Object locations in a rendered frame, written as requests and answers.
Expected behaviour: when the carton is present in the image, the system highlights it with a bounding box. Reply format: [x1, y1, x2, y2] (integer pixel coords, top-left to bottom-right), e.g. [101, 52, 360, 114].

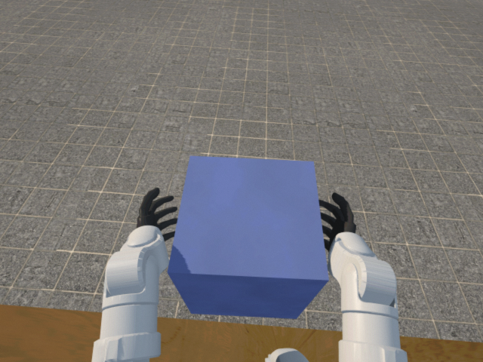
[168, 156, 329, 319]

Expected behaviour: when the right robot forearm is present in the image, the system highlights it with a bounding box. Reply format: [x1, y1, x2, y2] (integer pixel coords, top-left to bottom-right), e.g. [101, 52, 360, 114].
[328, 232, 408, 362]

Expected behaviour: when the left robot forearm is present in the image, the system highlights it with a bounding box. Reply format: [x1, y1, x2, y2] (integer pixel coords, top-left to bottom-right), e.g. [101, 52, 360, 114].
[91, 225, 169, 362]

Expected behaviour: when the robot left hand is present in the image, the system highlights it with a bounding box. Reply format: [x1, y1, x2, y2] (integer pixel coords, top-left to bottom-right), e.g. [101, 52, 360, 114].
[137, 188, 177, 241]

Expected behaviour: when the robot right hand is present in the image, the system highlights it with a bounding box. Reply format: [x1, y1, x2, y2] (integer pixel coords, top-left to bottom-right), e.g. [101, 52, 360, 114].
[319, 192, 356, 252]

